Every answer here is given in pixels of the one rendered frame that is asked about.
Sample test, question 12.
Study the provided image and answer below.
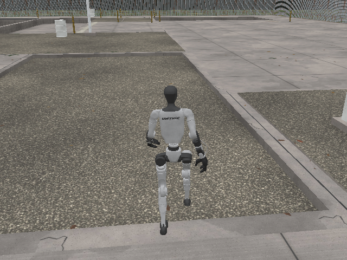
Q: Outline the left robot forearm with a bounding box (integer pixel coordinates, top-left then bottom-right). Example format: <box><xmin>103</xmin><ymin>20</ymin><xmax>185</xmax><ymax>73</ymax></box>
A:
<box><xmin>146</xmin><ymin>130</ymin><xmax>153</xmax><ymax>144</ymax></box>

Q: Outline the right robot shin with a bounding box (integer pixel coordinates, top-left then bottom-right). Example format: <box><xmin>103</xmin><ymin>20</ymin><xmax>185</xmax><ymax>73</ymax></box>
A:
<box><xmin>183</xmin><ymin>170</ymin><xmax>190</xmax><ymax>199</ymax></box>

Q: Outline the robot left hand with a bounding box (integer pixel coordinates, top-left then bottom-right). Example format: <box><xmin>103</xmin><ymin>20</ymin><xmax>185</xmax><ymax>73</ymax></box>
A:
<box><xmin>147</xmin><ymin>139</ymin><xmax>160</xmax><ymax>148</ymax></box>

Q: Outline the right robot upper arm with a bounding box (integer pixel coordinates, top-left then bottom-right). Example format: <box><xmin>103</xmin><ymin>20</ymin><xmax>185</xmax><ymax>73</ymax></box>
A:
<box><xmin>183</xmin><ymin>108</ymin><xmax>197</xmax><ymax>139</ymax></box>

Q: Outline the robot right hand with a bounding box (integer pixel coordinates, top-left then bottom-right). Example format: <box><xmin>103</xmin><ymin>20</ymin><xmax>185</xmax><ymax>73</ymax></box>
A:
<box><xmin>195</xmin><ymin>157</ymin><xmax>208</xmax><ymax>173</ymax></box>

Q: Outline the left robot upper arm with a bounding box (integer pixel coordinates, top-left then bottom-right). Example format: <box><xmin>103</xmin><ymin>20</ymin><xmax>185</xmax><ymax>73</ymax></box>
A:
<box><xmin>147</xmin><ymin>109</ymin><xmax>160</xmax><ymax>138</ymax></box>

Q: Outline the right robot forearm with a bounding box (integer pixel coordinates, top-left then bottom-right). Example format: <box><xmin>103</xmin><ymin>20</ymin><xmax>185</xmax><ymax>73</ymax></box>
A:
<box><xmin>192</xmin><ymin>131</ymin><xmax>205</xmax><ymax>159</ymax></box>

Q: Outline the robot left thigh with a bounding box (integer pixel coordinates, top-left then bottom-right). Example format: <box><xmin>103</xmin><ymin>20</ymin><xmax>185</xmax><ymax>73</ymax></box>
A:
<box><xmin>155</xmin><ymin>152</ymin><xmax>168</xmax><ymax>197</ymax></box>

